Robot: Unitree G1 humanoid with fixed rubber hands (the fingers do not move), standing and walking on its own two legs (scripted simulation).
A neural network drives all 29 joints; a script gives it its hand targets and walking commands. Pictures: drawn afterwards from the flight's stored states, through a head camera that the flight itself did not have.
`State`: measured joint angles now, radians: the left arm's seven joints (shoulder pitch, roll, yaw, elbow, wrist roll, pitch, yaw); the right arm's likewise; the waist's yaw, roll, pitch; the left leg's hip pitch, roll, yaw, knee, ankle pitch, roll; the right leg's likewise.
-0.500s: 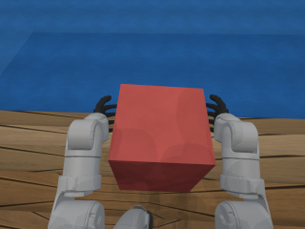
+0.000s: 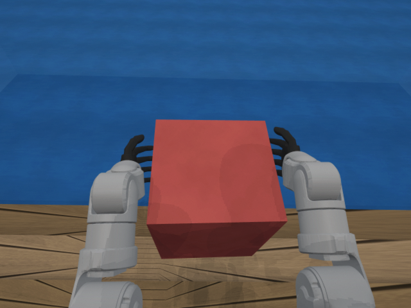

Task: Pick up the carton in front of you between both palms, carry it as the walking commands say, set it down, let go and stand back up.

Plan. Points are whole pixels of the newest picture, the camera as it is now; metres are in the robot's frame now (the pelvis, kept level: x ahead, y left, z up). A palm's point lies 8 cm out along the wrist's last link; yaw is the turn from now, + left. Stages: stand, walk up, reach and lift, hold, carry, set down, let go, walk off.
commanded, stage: carry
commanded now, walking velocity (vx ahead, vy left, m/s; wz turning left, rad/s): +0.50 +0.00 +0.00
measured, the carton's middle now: (209, 195) +0.35 +0.01 +0.03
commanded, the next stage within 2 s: none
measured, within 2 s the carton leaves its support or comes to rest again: neither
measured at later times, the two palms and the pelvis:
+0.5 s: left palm (173, 108) +0.73 +0.13 -0.04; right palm (262, 118) +0.70 -0.16 -0.05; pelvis +0.36 +0.02 -0.14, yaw +0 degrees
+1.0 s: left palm (176, 92) +1.08 +0.17 -0.22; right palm (236, 91) +1.12 -0.12 -0.23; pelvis +0.74 -0.01 -0.30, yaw +0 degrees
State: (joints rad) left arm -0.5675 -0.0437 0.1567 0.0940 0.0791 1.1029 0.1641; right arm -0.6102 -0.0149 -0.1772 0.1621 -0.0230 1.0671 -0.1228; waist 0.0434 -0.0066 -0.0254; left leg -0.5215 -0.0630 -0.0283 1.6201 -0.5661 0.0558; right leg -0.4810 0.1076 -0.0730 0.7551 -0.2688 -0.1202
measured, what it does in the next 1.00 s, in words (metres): goes down: left foot 0.13 m lower, then right foot 0.13 m lower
